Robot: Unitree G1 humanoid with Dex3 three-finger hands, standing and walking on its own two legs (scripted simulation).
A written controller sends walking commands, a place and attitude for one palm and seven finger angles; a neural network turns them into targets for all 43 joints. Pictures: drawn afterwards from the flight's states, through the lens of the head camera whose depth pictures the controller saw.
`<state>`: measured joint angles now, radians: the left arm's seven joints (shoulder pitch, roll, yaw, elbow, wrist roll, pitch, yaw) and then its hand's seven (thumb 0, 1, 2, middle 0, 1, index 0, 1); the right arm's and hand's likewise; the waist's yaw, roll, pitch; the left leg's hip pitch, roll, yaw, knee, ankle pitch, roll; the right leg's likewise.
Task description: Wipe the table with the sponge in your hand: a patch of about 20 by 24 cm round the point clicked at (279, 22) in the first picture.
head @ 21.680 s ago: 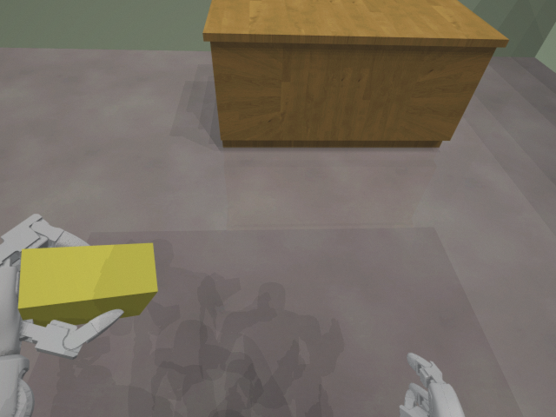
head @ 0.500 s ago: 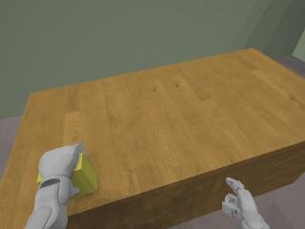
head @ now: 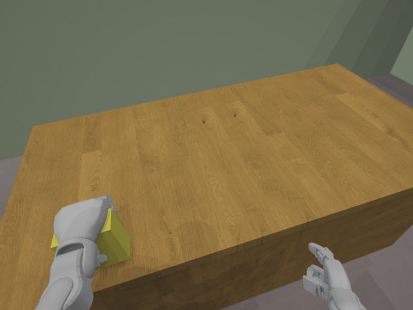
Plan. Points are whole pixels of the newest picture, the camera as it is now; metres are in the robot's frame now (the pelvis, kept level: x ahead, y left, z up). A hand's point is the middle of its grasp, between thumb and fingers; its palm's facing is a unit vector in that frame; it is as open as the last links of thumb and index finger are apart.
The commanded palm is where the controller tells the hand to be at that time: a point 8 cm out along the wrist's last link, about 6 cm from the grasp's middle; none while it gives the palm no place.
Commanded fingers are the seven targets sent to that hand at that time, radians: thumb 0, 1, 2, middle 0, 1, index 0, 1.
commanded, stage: move the sponge above the wiping area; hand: left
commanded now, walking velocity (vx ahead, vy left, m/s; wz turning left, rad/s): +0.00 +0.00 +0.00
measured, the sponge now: (98, 246) +0.22 +0.28 -0.01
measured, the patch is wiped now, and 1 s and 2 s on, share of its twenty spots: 0.00 0.00 0.00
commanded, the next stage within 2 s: lower the sponge onto the table in 0.48 s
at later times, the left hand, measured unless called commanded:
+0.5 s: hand (88, 234) +0.22 +0.28 +0.04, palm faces +0.00 -0.10 -1.00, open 9.7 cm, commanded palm +0.19 +0.27 +0.11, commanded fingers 0.00 0.10 1.30 -1.20 -1.60 -1.20 -1.60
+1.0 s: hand (83, 235) +0.22 +0.29 +0.03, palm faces -0.04 -0.11 -0.99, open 9.7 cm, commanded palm +0.19 +0.28 +0.10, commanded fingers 0.00 0.10 1.30 -1.20 -1.60 -1.20 -1.60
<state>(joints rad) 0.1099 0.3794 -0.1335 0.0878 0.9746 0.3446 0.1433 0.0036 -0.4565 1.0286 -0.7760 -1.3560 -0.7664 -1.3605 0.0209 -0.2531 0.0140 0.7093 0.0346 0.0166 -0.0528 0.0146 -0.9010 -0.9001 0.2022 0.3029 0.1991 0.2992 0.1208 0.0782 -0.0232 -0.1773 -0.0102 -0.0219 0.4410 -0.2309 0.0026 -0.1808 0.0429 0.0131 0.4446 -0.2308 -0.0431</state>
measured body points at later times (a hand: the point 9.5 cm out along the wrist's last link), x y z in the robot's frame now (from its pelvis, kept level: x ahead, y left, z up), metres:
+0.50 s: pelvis +0.00 +0.00 +0.00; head -0.02 -0.03 +0.45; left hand +0.21 +0.28 +0.10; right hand +0.25 -0.20 -0.07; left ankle +0.01 +0.12 -0.74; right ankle +0.01 -0.10 -0.74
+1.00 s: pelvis +0.00 +0.01 +0.00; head -0.02 -0.02 +0.45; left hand +0.22 +0.30 +0.09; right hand +0.24 -0.20 -0.08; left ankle +0.01 +0.12 -0.74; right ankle +0.01 -0.10 -0.74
